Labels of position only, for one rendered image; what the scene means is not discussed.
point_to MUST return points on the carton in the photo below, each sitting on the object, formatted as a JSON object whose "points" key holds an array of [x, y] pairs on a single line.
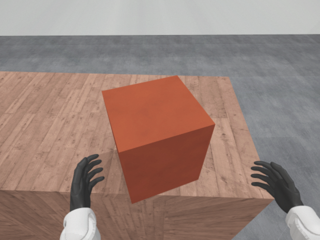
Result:
{"points": [[161, 133]]}

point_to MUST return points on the robot left forearm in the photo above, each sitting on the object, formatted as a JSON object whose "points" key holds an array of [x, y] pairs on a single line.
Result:
{"points": [[80, 224]]}

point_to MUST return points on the left robot hand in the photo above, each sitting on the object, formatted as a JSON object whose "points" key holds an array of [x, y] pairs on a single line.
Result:
{"points": [[81, 186]]}

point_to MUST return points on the robot right forearm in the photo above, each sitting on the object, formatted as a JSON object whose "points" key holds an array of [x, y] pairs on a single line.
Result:
{"points": [[303, 222]]}

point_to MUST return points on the pedestal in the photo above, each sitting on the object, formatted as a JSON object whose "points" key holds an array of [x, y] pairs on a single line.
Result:
{"points": [[50, 121]]}

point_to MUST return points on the right robot hand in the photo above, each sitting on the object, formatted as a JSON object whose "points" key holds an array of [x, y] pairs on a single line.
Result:
{"points": [[279, 184]]}

